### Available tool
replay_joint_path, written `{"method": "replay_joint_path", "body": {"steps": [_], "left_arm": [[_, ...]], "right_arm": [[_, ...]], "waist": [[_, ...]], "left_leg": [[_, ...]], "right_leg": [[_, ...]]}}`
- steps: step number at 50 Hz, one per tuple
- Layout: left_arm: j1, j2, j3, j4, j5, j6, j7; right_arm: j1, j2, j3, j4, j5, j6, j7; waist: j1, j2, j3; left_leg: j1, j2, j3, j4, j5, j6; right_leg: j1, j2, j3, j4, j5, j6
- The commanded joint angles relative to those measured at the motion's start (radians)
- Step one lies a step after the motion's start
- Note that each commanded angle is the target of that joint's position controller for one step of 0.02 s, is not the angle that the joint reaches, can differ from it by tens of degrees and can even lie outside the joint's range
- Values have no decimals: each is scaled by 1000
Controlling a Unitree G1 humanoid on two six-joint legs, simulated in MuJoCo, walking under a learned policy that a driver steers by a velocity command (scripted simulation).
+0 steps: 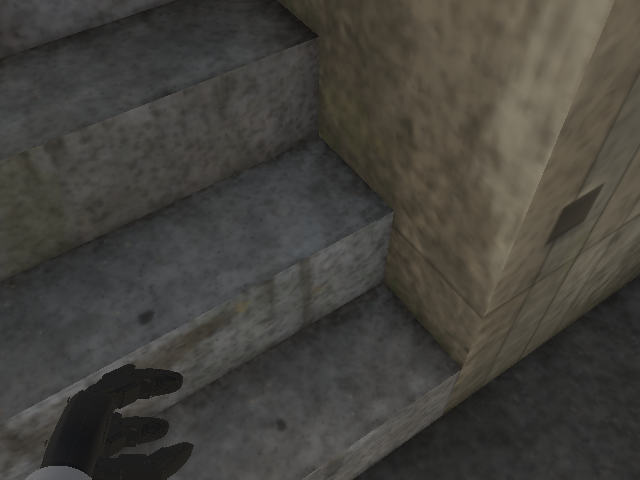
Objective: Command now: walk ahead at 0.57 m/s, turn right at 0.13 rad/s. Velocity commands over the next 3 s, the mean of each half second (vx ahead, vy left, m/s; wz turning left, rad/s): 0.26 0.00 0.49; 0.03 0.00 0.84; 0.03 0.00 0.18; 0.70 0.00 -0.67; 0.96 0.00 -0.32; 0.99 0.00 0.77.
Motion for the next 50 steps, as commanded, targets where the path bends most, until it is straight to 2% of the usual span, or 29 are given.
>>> {"method": "replay_joint_path", "body": {"steps": [1, 2, 4, 5, 9, 12, 15, 18, 21, 23, 24, 25, 26, 28, 29, 31, 32, 34, 36, 37, 39, 41, 42, 43, 44, 45, 46, 48, 50], "left_arm": [[512, 259, 77, 129, 24, -10, 69], [427, 186, 70, 80, -3, -1, 81], [253, 50, 24, 80, -25, -7, 87], [236, 15, 9, 88, -29, -22, 86], [269, 80, 30, 131, -71, -36, 78], [245, 67, 33, 124, -54, -17, 89], [244, 52, 36, 89, -21, 15, 105], [172, 44, 22, 49, -40, 29, 143], [161, 39, 35, 38, -75, 41, 120], [181, 14, 30, 36, -91, 75, 98], [248, 23, 37, 12, -79, 86, 89], [280, -43, 15, -47, -42, 88, 86], [266, -61, 14, -62, -24, 88, 82], [146, 15, 43, -120, -5, 95, 93], [125, 32, 46, -154, 0, 103, 105], [161, 11, 58, -185, -6, 136, 93], [147, 69, 74, -206, -49, 120, 99], [132, 19, 68, -217, -52, 102, 91], [31, -12, 50, -236, -48, 100, 81], [57, -65, 36, -207, -69, 112, 74], [129, -27, 55, -151, -110, 126, 76], [174, 41, 91, -130, -103, 115, 72], [220, 34, 93, -99, -101, 106, 73], [195, 25, 90, -77, -92, 101, 72], [189, 38, 84, -77, -61, 89, 71], [175, 94, 94, -122, 6, 78, 72], [84, 94, 97, -169, 22, 81, 74], [17, 24, 73, -207, -15, 102, 99], [41, 48, 49, -194, -33, 125, 138]], "right_arm": [[51, -27, 21, -113, 81, 15, -26], [-27, -93, 13, -90, 63, 29, -28], [-78, -106, 9, -88, 17, 44, -27], [-83, -109, 6, -66, 5, 61, -25], [-90, -73, -21, -86, -52, 122, -13], [-152, -40, -31, -127, -46, 153, -35], [-248, -63, -50, -191, -41, 189, -58], [-235, -72, -57, -226, -46, 195, -55], [-116, -68, -68, -219, -27, 198, -46], [-56, -64, -71, -200, -35, 147, -42], [-53, -138, -88, -231, -40, 129, -47], [-20, -272, -116, -279, -50, 126, -37], [-82, -329, -134, -312, -52, 118, -26], [-269, -213, -93, -349, -36, 117, -41], [-278, -165, -80, -358, -29, 117, -44], [-239, -173, -87, -361, -19, 115, -52], [-268, -204, -99, -393, 20, 92, -53], [-274, -212, -102, -415, 17, 112, -71], [-279, -192, -104, -458, 15, 154, -88], [-308, -181, -104, -478, 19, 175, -94], [-354, -177, -100, -521, 12, 192, -87], [-343, -184, -102, -510, 31, 176, -78], [-365, -154, -90, -528, 42, 167, -68], [-323, -97, -78, -519, 41, 154, -57], [-228, -53, -75, -502, 12, 154, -48], [-107, -126, -98, -503, -4, 138, -40], [-62, -207, -120, -481, -2, 140, -31], [-211, -212, -109, -474, 2, 161, -40], [-318, -140, -69, -504, 1, 157, -16]], "waist": [[154, -117, -472], [178, 66, -562], [65, 138, -305], [57, 108, -251], [7, -4, -241], [-1, -100, -212], [18, -89, -168], [-6, -86, -144], [-29, -58, -219], [-29, 100, -61], [1, 285, 35], [26, 321, -75], [10, 238, -125], [79, 94, 27], [82, 65, 31], [87, 132, -54], [103, 143, -152], [111, 210, -192], [81, 186, -206], [103, 202, -205], [98, 281, -180], [100, 320, -151], [113, 282, -146], [78, 100, -135], [14, -123, -147], [-27, -248, -254], [-62, -206, -281], [-20, 25, -153], [43, 33, -115]], "left_leg": [[-725, -98, -275, 986, -234, 44], [-638, -57, -405, 948, -113, 51], [-617, 36, -338, 723, -35, 22], [-587, 27, -328, 664, -10, 10], [-571, -28, -234, 750, 69, -27], [-611, -12, -192, 773, 107, -35], [-629, 25, -199, 851, 42, -14], [-431, 29, -191, 518, 105, -10], [-281, -27, -134, 226, 142, 32], [-262, -128, -90, -121, 262, 60], [-177, 65, -459, -124, 1019, 119], [-187, 317, -838, -90, 1509, 319], [-268, 366, -936, -206, 1232, 470], [-474, 247, -730, -196, 811, 384], [-463, 215, -692, -130, 970, 341], [-346, 168, -654, -68, 1073, 308], [-230, 161, -739, -71, 960, 254], [-143, 118, -707, -53, 829, 210], [-102, 108, -710, -31, 839, 188], [-199, 79, -655, -65, 812, 165], [-330, 54, -680, -106, 794, 139], [-304, 47, -744, -101, 679, 124], [-304, 19, -748, -63, 574, 105], [-371, -61, -649, 96, 244, 78], [-637, -195, -503, 445, -218, 26], [-717, -238, -475, 914, -410, -72], [-737, -160, -396, 1200, -375, -125], [-799, -98, -376, 1325, -183, -146], [-782, -119, -323, 1218, -49, -161]], "right_leg": [[1081, -559, 485, 126, 1548, -244], [907, -507, 395, 31, 1363, -234], [613, -408, 268, -99, 938, -122], [526, -373, 215, -139, 921, -84], [386, -336, 33, -172, 911, -75], [333, -314, -70, -167, 696, -81], [263, -371, -89, -194, 345, -81], [217, -325, -172, -165, 264, -23], [332, -358, -187, 72, 473, 13], [216, -273, -229, 395, 155, 89], [-123, -158, -202, 700, -554, 183], [-273, -34, 6, 1044, -656, 245], [-273, -24, 111, 1212, -585, 264], [-231, -68, 136, 1095, -383, 255], [-233, -52, 102, 1119, -369, 243], [-226, -15, 100, 1107, -328, 226], [-207, 33, 186, 1052, -385, 254], [-214, 52, 164, 865, -393, 272], [-218, 63, 108, 646, -381, 287], [-70, 82, 80, 497, -388, 284], [143, 97, 56, 281, -332, 303], [218, 77, 85, 38, -236, 313], [280, 41, 102, -168, -101, 289], [356, -30, 122, -268, 57, 264], [517, -223, 295, -162, 488, 150], [457, -508, 572, -148, 814, -79], [378, -547, 592, -201, 627, -196], [272, -332, 304, -120, 316, -98], [233, -223, 195, -87, 335, -101]]}}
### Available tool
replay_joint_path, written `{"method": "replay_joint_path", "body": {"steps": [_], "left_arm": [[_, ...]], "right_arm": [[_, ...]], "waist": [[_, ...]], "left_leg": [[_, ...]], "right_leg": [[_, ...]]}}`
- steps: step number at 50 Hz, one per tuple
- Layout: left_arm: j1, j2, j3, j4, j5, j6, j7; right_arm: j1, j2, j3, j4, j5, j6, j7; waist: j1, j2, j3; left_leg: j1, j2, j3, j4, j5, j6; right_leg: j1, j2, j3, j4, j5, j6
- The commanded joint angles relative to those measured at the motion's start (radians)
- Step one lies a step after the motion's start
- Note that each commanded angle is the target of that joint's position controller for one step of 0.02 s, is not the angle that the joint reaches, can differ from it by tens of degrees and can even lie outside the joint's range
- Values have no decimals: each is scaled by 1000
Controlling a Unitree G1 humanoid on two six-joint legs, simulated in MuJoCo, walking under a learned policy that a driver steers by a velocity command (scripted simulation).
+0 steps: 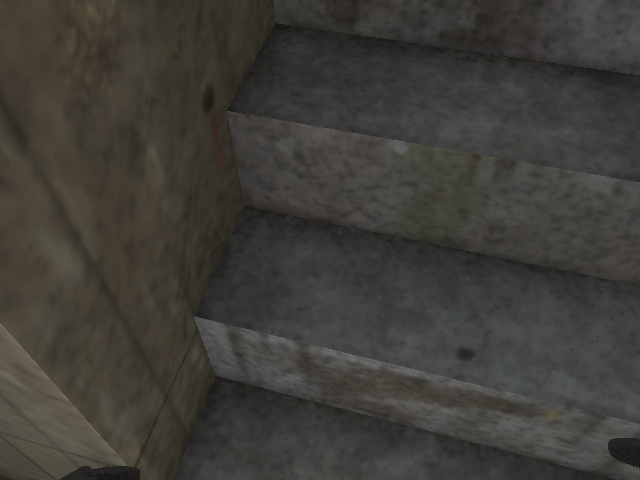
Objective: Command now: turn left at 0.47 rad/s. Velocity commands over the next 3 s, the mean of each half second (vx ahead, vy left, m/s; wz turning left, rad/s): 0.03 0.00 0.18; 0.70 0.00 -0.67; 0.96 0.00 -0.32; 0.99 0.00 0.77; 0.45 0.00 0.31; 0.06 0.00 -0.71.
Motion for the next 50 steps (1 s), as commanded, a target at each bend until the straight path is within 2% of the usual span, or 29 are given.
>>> {"method": "replay_joint_path", "body": {"steps": [1, 4, 7, 9, 10, 11, 12, 13, 16, 17, 21, 22, 25, 27, 28, 30, 32, 34, 36, 37, 38, 39, 41, 45, 46, 47, 48, 49, 50], "left_arm": [[-138, 106, -10, -138, -5, 3, 47], [3, 134, 16, -123, 9, 34, 34], [29, 146, 33, -136, -12, 36, 32], [94, 116, 23, -97, -45, 14, 22], [99, 123, 24, -89, -26, -12, 7], [44, 36, 2, -124, 4, -38, -13], [-31, 88, 18, -117, 7, -50, -9], [-39, 110, 33, -113, -8, -43, -7], [35, 83, 44, -76, -16, -29, 5], [10, 88, 42, -82, -17, -38, -1], [-25, 29, 14, -78, -27, -48, -7], [113, 38, 8, 2, 7, -7, -18], [86, 25, -6, -2, 3, -1, -26], [88, 48, -2, 2, 7, -28, -20], [122, 58, 0, -2, -5, -41, -17], [169, 138, 36, 25, -19, -59, -32], [56, 153, 48, -38, -24, -73, -36], [-45, 98, 37, -84, -35, -76, -39], [-50, 41, 30, -107, -35, -101, -44], [-59, 16, 32, -135, -36, -99, -52], [-93, 45, 37, -153, -26, -83, -54], [-108, 43, 33, -164, -19, -75, -60], [-48, 28, 27, -145, -24, -55, -66], [-46, 26, 12, -144, 14, -17, -96], [-25, 29, 14, -133, 11, -18, -103], [61, 51, 21, -99, -15, -29, -102], [226, 67, 31, -46, -26, -46, -80], [354, 96, 52, 3, -15, -55, -55], [457, 140, 69, 37, 11, -64, -47]], "right_arm": [[11, -34, 9, -63, -5, -15, 23], [-54, 78, 66, -66, -3, -39, 25], [78, 18, 48, 26, 5, -23, 30], [141, -5, 31, 95, -15, -23, 48], [170, -39, 20, 104, -17, -24, 40], [140, -124, 4, 107, -62, -24, 28], [34, -42, 31, 49, -101, -33, 34], [-39, 19, 56, 44, -108, -50, 34], [-61, 40, 62, 93, -65, -85, 25], [-15, 7, 56, 102, -53, -91, 13], [59, 13, 49, 130, -45, -92, 2], [106, 63, 56, 158, -32, -92, 17], [40, 34, 50, 146, -39, -99, 39], [29, 25, 41, 144, -25, -108, 32], [6, 36, 42, 117, -26, -108, 31], [-56, 35, 38, 68, -36, -112, 37], [-35, 54, 42, 33, -40, -126, 44], [60, 42, 33, 54, -48, -140, 45], [161, -51, -6, 87, -55, -151, 22], [190, -92, -15, 102, -67, -146, 10], [193, -80, -22, 110, -64, -137, 6], [220, -72, -18, 120, -72, -130, 4], [157, -70, -15, 130, -70, -140, 0], [72, -73, -7, 151, -61, -186, 24], [50, -89, -8, 149, -47, -192, 29], [-10, -101, -13, 131, -52, -172, 43], [-88, -88, -6, 117, -52, -146, 41], [-104, -72, 1, 110, -31, -113, 42], [-122, -74, 2, 88, -29, -94, 46]], "waist": [[-55, -77, -134], [11, -123, -235], [10, -264, -272], [-18, -200, -246], [-40, -165, -231], [-28, 116, -220], [-82, 139, -179], [-57, 104, -114], [-19, 60, -41], [-36, 2, -23], [-54, 89, -119], [-52, 81, -134], [-46, 146, -100], [-45, 144, -61], [-17, 96, -63], [-15, -102, -58], [-67, -249, 30], [-145, -193, 2], [-186, 12, -71], [-178, 186, -82], [-179, 164, -66], [-174, 70, -65], [-106, 46, -69], [-34, 39, -47], [-13, 75, -45], [15, 125, -115], [108, 138, -195], [184, 32, -245], [239, -119, -191]], "left_leg": [[28, 45, 87, -66, 107, -29], [107, 100, 135, -692, -136, 15], [298, 136, 141, -1052, 24, 76], [455, 87, 199, -1321, 266, 122], [574, 145, 105, -1360, 312, 158], [598, 372, -200, -1338, 231, 268], [351, 483, -307, -1454, 129, 414], [262, 458, -281, -1484, 54, 436], [270, 357, -127, -1373, 367, 382], [298, 359, -123, -1370, 489, 386], [482, 322, -127, -1307, 629, 372], [502, 324, -76, -1363, 667, 359], [394, 254, -14, -1434, 99, 280], [348, 249, -21, -1454, 10, 242], [363, 253, -20, -1402, 80, 238], [421, 151, 138, -1213, 142, 180], [416, 84, 185, -1139, 242, 170], [598, 121, 144, -1253, 277, 203], [824, 278, -11, -1359, 119, 237], [810, 405, -137, -1488, -31, 283], [786, 509, -227, -1538, -86, 334], [784, 561, -260, -1562, -76, 371], [713, 547, -129, -1579, 46, 359], [549, 452, 183, -1535, 304, 265], [498, 427, 243, -1506, 321, 243], [464, 391, 290, -1442, 429, 242], [403, 376, 356, -1242, 786, 257], [402, 315, 423, -935, 983, 242], [249, 289, 394, -613, 819, 230]], "right_leg": [[75, -197, 136, -64, 649, -214], [288, -238, 157, -72, 667, -219], [299, -301, 266, -123, 489, -211], [210, -256, 227, -118, 257, -131], [58, -225, 199, -54, 93, -68], [-174, -109, 44, 73, -182, 31], [-89, -83, 58, 277, -291, 91], [-73, -85, 93, 434, -289, 114], [-133, -89, 114, 580, -268, 159], [-159, -88, 124, 533, -248, 155], [-107, -89, 99, 248, -269, 158], [-14, -30, 24, 205, -260, 125], [144, 16, -39, -19, -113, 80], [194, -4, 2, -75, -111, 44], [189, -45, 49, -119, -132, 12], [50, -102, 242, -215, -366, -86], [-57, -161, 430, -371, -377, -124], [-150, -93, 347, -272, -184, -88], [-331, 8, 223, -51, -150, -36], [-360, 34, 131, 123, -171, -27], [-423, -15, 101, 257, -219, -37], [-476, -59, 114, 383, -242, -46], [-423, -115, 96, 469, -201, -46], [-262, -140, 41, 392, -99, -21], [-183, -130, 20, 336, -98, -20], [-23, -67, -54, 298, -167, -34], [200, -23, -112, 307, 15, -43], [300, 47, -137, 176, 19, -63], [387, 117, -156, 40, 10, -64]]}}
Over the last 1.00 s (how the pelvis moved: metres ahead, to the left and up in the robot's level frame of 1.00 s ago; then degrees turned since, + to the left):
0.11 0.02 0.02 44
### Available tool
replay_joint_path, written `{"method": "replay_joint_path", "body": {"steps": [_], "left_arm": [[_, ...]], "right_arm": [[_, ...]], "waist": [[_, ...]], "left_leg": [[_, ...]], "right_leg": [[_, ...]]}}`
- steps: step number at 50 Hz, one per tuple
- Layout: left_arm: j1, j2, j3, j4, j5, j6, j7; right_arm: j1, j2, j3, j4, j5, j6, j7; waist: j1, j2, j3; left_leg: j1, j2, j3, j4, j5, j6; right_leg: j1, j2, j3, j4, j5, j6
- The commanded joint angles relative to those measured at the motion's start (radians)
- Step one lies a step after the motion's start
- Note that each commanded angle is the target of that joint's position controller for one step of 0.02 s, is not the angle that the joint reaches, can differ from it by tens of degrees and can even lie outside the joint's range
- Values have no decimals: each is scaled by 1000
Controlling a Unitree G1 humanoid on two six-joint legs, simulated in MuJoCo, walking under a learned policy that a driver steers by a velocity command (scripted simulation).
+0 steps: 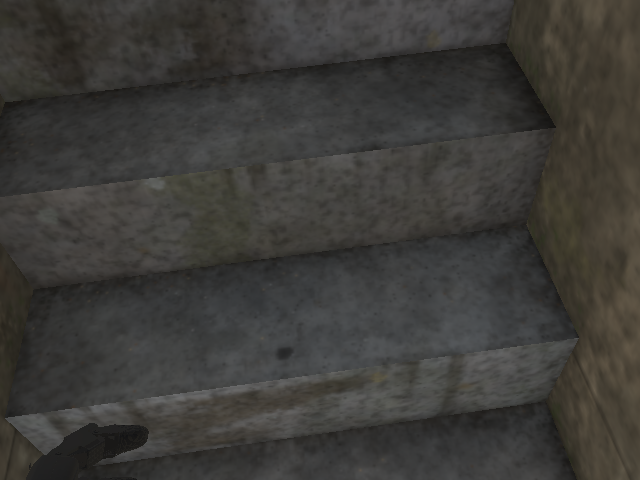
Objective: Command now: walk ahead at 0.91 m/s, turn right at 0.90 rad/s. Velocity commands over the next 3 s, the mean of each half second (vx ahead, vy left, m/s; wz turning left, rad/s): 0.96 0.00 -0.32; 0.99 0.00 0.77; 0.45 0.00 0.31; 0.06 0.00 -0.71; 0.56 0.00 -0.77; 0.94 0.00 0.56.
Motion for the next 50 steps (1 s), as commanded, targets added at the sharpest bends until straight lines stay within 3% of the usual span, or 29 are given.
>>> {"method": "replay_joint_path", "body": {"steps": [1, 2, 3, 5, 7, 14, 16, 19, 22, 24, 26, 27, 28, 29, 30, 32, 33, 35, 36, 37, 39, 40, 43, 45, 46, 47, 48, 49, 50], "left_arm": [[438, 110, 48, 99, 28, -8, 20], [305, 222, 49, 19, 4, -6, 17], [242, 227, 66, -49, -5, 9, 41], [176, 182, 53, -49, -2, 0, 84], [148, 108, 15, -8, -10, -33, 93], [501, 59, -9, 238, -9, -95, 82], [504, 43, -21, 283, -17, -104, 83], [485, 46, -20, 280, 14, -83, 89], [384, 39, -34, 281, -25, -83, 110], [191, 181, 5, 159, -49, -112, 133], [68, 185, 34, 117, -72, -125, 92], [74, 183, 46, 81, -116, -106, 84], [28, 188, 54, 28, -107, -86, 55], [-118, 113, 40, -37, -67, -79, 34], [-257, 71, 8, -152, 22, -101, 9], [-177, -119, -66, -202, 48, -101, 9], [-204, -139, -80, -206, 53, -111, 16], [-208, -167, -94, -197, 71, -48, 54], [-279, -216, -104, -221, 81, -40, 71], [-320, -215, -117, -260, 65, -38, 92], [-371, -243, -139, -281, 82, -48, 109], [-458, -269, -153, -305, 78, -50, 101], [-581, -301, -188, -370, 79, -62, 79], [-665, -329, -194, -391, 12, -33, 96], [-609, -330, -206, -373, -32, -27, 95], [-515, -282, -173, -313, -56, -13, 101], [-346, -178, -106, -276, -74, -6, 98], [-48, -49, -26, -156, -97, -21, 100], [176, 64, 13, -81, -60, -41, 130]], "right_arm": [[-328, 72, 35, -196, -18, 22, 15], [-332, 136, 60, -307, -14, 4, 23], [-257, 59, 45, -311, -46, -22, 24], [-212, 4, 35, -264, -60, -32, 13], [-224, 37, 48, -245, -49, 7, 19], [-482, 206, 105, -331, -62, 76, -25], [-554, 204, 117, -360, -31, 72, -34], [-612, 220, 137, -432, -48, 80, -16], [-533, 246, 159, -357, -30, 110, -13], [-292, 127, 108, -294, 13, 119, -30], [-152, 22, 37, -241, 24, 126, -39], [-108, 4, 24, -211, -5, 107, -16], [-289, -86, -3, -235, 40, 125, -14], [-477, -115, -22, -282, 66, 142, -28], [-418, -34, -17, -282, 34, 163, -57], [-226, -88, -30, -136, -21, 142, -92], [-171, -51, -25, -98, -6, 123, -91], [9, -26, -51, -71, 49, 7, -64], [92, -59, -58, -19, 50, -32, -62], [58, -101, -64, -17, 22, -59, -63], [117, -20, -27, 41, 15, -79, -53], [224, 52, -6, 115, 23, -82, -41], [228, 21, -24, 102, 34, -66, -27], [252, 77, -25, 105, 17, -14, -37], [174, -10, -49, 58, 29, -3, -55], [203, -59, -68, 56, 39, -17, -48], [198, -131, -103, 34, 47, -59, -54], [40, -154, -133, 38, 72, -97, -29], [-207, -89, -107, -81, 76, -139, 30]], "waist": [[253, -242, -17], [137, -412, 5], [132, -271, -117], [57, -21, -18], [17, 33, -32], [126, -80, -58], [111, -61, 40], [96, -37, 51], [28, -1, -139], [-102, -200, -281], [-148, -217, -361], [-127, -218, -386], [-102, 56, -313], [-92, 453, -300], [-90, 211, -303], [39, -26, -73], [55, -177, -88], [34, -653, 36], [11, -684, 133], [31, -689, 192], [7, -450, 176], [-65, -220, 136], [-51, -283, 87], [-87, -193, -1], [-51, -123, -144], [-45, -59, -286], [51, 42, -396], [209, 184, -549], [342, -48, -638]], "left_leg": [[-662, -48, -76, 799, -111, 125], [-919, -168, -222, 1061, -175, 69], [-902, -147, -359, 1110, -68, 41], [-863, -63, -324, 1063, 138, 2], [-739, -53, -305, 1101, 271, 2], [-1363, -128, -204, 1828, -18, 113], [-1405, -119, -179, 1704, -63, 110], [-1316, -119, -146, 1576, -92, 98], [-757, -206, -4, 1168, -151, 172], [-436, -280, -18, 924, -257, 172], [-391, -387, -29, 701, -246, 209], [-370, -415, -152, 489, -323, 325], [-396, -292, -435, 182, -108, 451], [-416, -60, -892, -161, 44, 611], [-333, -62, -1080, -249, 266, 643], [-333, -59, -921, -152, 453, 516], [-343, -159, -734, -182, 546, 403], [-435, -75, -1017, -149, 379, 329], [-458, -56, -1101, -201, 394, 328], [-497, -16, -1140, -246, 448, 329], [-318, -44, -1065, -218, 508, 338], [-156, -94, -983, -200, 447, 365], [-178, -162, -841, -306, 501, 297], [-253, -183, -719, -356, 879, 298], [-395, -151, -600, -443, 1301, 274], [-352, -132, -599, -335, 1666, 257], [-131, -94, -645, -88, 2168, 249], [-135, -157, -637, 231, 2162, 233], [-357, -230, -525, 577, 1658, 202]], "right_leg": [[539, 95, 35, -154, 28, -19], [478, -92, 595, -300, 159, -116], [460, -241, 861, -541, -174, -260], [312, -239, 739, -546, -134, -234], [204, -226, 565, -455, 463, -127], [589, -147, 376, -331, 540, -112], [531, -142, 326, -414, 414, -62], [495, -158, 204, -524, 908, -9], [408, -108, -42, -616, 1552, 8], [394, -229, 0, -382, 2380, 7], [576, -337, 26, -50, 3137, 62], [606, -240, 18, 281, 2972, 124], [366, -55, 31, 551, 2342, 201], [71, 289, -23, 1112, 658, 258], [-205, 311, 166, 1516, 310, 213], [-517, 220, 275, 1676, 87, 116], [-439, 188, 239, 1600, 129, 79], [-554, 26, 226, 1424, 42, 112], [-681, 4, 196, 1476, -56, 137], [-732, -16, 181, 1470, -84, 166], [-980, -13, 190, 1746, -186, 129], [-1157, 2, 201, 1926, -341, 82], [-996, -21, 111, 1508, -252, 61], [-672, -2, -34, 1213, -201, 78], [-150, 44, -41, 838, -480, 17], [105, 77, -36, 788, -525, -2], [120, 125, -2, 601, -676, -2], [368, 88, 138, 426, -596, -28], [563, -147, 495, 170, -460, -105]]}}
Over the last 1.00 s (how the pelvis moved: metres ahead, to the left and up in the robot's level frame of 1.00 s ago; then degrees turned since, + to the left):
-0.03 -0.06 0.00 -18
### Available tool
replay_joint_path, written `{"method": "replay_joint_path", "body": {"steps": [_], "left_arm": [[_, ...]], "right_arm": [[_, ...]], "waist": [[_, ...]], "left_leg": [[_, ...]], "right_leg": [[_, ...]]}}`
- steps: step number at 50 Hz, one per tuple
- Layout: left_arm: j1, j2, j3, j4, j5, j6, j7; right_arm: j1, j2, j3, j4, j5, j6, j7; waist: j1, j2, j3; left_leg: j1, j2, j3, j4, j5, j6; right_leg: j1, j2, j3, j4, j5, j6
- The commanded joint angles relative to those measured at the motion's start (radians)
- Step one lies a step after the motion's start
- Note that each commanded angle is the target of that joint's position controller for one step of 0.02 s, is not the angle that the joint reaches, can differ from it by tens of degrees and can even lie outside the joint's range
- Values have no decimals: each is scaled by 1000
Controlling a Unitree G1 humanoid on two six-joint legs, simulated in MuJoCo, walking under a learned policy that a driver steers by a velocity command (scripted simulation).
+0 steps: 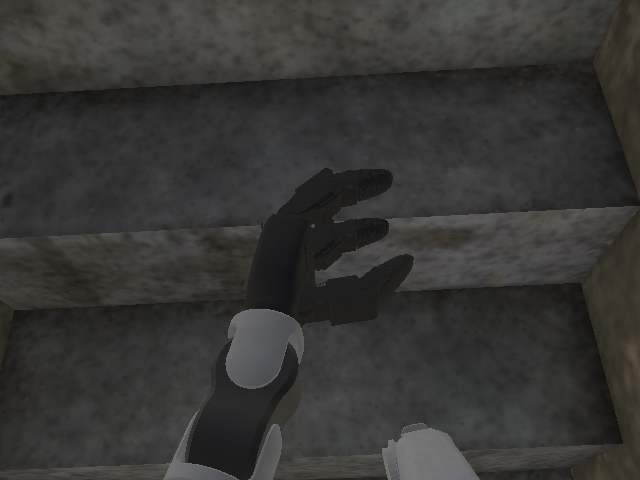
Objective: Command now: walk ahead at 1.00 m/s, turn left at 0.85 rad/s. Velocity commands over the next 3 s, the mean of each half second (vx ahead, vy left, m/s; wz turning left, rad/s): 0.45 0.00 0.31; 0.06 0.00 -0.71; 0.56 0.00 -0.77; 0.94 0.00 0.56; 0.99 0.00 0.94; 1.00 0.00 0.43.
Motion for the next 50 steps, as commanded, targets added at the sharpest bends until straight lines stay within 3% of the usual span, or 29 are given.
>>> {"method": "replay_joint_path", "body": {"steps": [1, 2, 6, 8, 9, 10, 11, 13, 15, 17, 20, 22, 25, 27, 30, 32, 33, 34, 35, 37, 39, 40, 41, 43, 45, 46, 47, 49, 50], "left_arm": [[454, 444, 222, 132, 11, -42, 33], [355, 344, 193, 145, 32, -38, 27], [321, 275, 196, 357, 31, -49, 31], [132, 146, 147, 315, 67, -18, -69], [22, 315, 202, 270, 15, -2, -107], [72, 473, 261, 311, 8, 37, -113], [-7, 531, 277, 317, 68, 62, -159], [231, 491, 241, 317, 119, 76, -194], [459, 465, 240, 452, 129, 87, -168], [717, 401, 224, 471, 59, 73, -229], [423, 394, 195, 270, -5, -20, -120], [452, 262, 131, 167, -68, -5, -82], [440, 350, 105, 52, -53, 58, -95], [604, 351, 111, 96, 5, 121, -141], [826, 484, 158, 195, -55, 167, -178], [826, 427, 144, 190, -50, 219, -170], [1018, 369, 144, 244, -46, 255, -164], [1097, 304, 132, 295, 20, 293, -157], [433, 421, 233, 196, 144, 233, -32], [649, 389, 221, 269, 143, 202, 73], [402, 362, 231, 185, 89, 191, 96], [818, 215, 107, 138, -67, 0, -83], [929, 274, 133, 218, -86, -57, -87], [841, 458, 197, 243, -73, -15, -55], [956, 439, 210, 313, -43, 120, -86], [1190, 392, 224, 436, 7, 176, -179], [1291, 380, 216, 416, 134, 205, -196], [1061, 384, 223, 341, 108, 162, -187], [1091, 478, 230, 367, -19, 154, -228]], "right_arm": [[-479, -7, -1, -297, -3, -78, 92], [-363, 17, 16, -274, -74, -57, 95], [-229, 44, 54, -281, -88, 100, 55], [-207, 47, 151, -375, -13, 151, 43], [-204, 21, 138, -436, -46, 157, 65], [-354, 25, 156, -465, -59, 186, 111], [-130, 37, 154, -403, -21, 218, 142], [-71, -92, 142, -396, -7, 237, 150], [174, 76, 160, -202, -52, 252, 147], [238, -218, 89, -146, -80, 205, 157], [112, -24, 122, -42, -42, 55, 160], [-62, 99, 181, 25, -101, 17, 137], [-486, -136, 124, -125, -120, 27, 188], [-502, -333, 72, -152, -115, 45, 163], [-586, -442, 8, -207, -104, 66, 188], [-557, -425, -18, -228, -64, 120, 170], [-556, -364, -13, -262, -84, 138, 180], [-562, -200, 18, -250, -103, 152, 215], [-770, 18, 89, -441, 68, 83, 98], [-804, 185, 170, -484, -17, 52, 57], [-720, 90, 156, -498, -35, 32, 63], [-711, -319, 40, -519, -35, 75, 145], [-895, -349, 38, -599, -89, 100, 156], [-936, -83, 141, -815, -121, 96, 154], [-718, 164, 192, -656, -52, 140, 205], [-709, 151, 184, -614, -15, 187, 261], [-716, 16, 148, -590, 3, 183, 248], [-722, -137, 55, -531, -8, 160, 210], [-786, -179, 34, -610, -64, 150, 168]], "waist": [[343, -526, -689], [229, -325, -593], [57, -98, -132], [-6, 69, -176], [-157, 55, -155], [-107, -37, -246], [-185, -192, -290], [-101, 89, -357], [-49, -40, -96], [101, 181, -467], [137, 121, -362], [278, 69, -270], [478, -261, -300], [548, -98, -423], [509, -76, -346], [407, 137, -306], [391, 20, -380], [373, -364, -486], [239, -572, -384], [250, -190, -170], [167, -116, -136], [356, -95, -313], [373, -73, -269], [233, 137, -267], [252, 177, -142], [251, 94, -258], [362, 94, -444], [297, 106, -341], [231, 62, -209]], "left_leg": [[-588, 16, 45, 1077, -8, -118], [-715, 73, 29, 1379, -105, -136], [-1123, 139, 1, 1670, -540, -132], [-987, 161, 20, 1320, -547, -45], [-657, 200, 200, 830, -606, -75], [-370, 191, 299, 766, -419, -62], [-216, 172, 229, 876, -121, -57], [-378, 106, 223, 48, -13, -8], [236, 228, 181, -415, 545, 8], [621, 482, -109, 184, 1598, 305], [577, 527, 22, 90, 993, 70], [332, 513, 144, -64, 693, -3], [-7, 492, 337, -231, 595, 10], [-194, 503, 443, -273, 1132, 94], [158, 702, 393, -54, 2273, 61], [473, 697, 368, 139, 2555, -4], [261, 703, 303, 335, 2438, -87], [-13, 460, 249, 982, 697, -247], [-243, 26, 257, 1474, -40, -249], [-546, -26, 133, 1735, -129, -201], [-383, 19, 87, 1555, -117, -243], [-666, 105, -191, 1350, -656, -373], [-691, 142, -165, 1159, -850, -368], [-134, 147, -117, 310, -634, -226], [343, 248, -8, -352, -47, -126], [361, 345, 168, 69, -54, -161], [314, 485, -28, 334, 565, -7], [319, 455, 41, 340, 220, -90], [297, 489, -11, 190, -74, -185]], "right_leg": [[1209, -387, 831, -814, 451, -253], [1113, -437, 801, -818, 655, -277], [977, -388, 308, -876, 612, -22], [633, -252, 41, -1076, 804, -6], [446, -196, -40, -1115, 743, 38], [332, -135, -123, -1177, 879, 65], [391, -229, -113, -1219, 1294, 30], [924, -85, -101, -667, 1705, -4], [366, -40, -106, -134, 797, 37], [-93, 187, 211, 541, 584, 38], [-562, 142, 71, 1002, 380, 24], [-639, 127, 104, 1160, 150, -70], [-347, -21, 51, 529, 243, 29], [146, 74, -110, 521, 540, 68], [146, 155, -157, 174, 585, 37], [-24, 247, -182, -320, 417, -15], [295, 249, 1, -460, 520, -106], [449, 135, 463, -775, 723, -307], [289, 153, 719, -939, 233, -419], [296, 154, 744, -1038, 343, -348], [94, 203, 612, -947, 536, -312], [552, 137, 574, -850, 647, -76], [598, 80, 638, -810, 836, -51], [310, 327, 460, -928, 901, 44], [95, 397, 486, -921, 146, -26], [198, 319, 364, -745, 247, -30], [445, 195, 399, -932, 433, 21], [400, 245, 408, -981, 441, 101], [306, 228, 458, -892, 608, 100]]}}
Over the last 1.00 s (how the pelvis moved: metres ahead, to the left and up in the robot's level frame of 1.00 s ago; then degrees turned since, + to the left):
0.44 -0.01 0.27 14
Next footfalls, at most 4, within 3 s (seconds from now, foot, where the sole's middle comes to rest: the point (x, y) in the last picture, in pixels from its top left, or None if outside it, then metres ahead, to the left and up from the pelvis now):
0.30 left None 0.20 0.19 -0.59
0.66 right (267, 378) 0.42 0.05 -0.38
0.90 left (98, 474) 0.33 0.29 -0.39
1.34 right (353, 364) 0.41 -0.07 -0.38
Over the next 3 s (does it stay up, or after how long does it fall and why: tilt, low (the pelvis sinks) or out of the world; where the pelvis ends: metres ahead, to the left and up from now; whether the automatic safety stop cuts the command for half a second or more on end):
stays up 0.59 0.06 0.62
